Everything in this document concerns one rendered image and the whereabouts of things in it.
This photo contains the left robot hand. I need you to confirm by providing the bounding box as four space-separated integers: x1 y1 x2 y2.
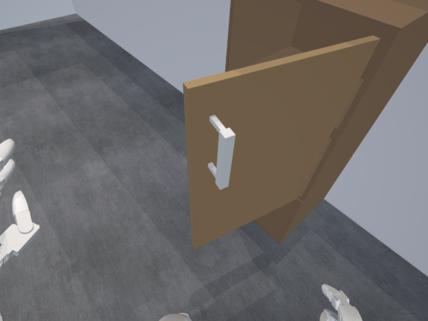
0 139 39 270

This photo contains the right robot hand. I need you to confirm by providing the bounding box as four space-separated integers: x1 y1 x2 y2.
320 284 362 321

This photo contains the handle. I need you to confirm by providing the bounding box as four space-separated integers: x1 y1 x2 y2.
208 115 235 190

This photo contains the cupboard door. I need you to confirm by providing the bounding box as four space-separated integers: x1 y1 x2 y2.
183 35 380 249

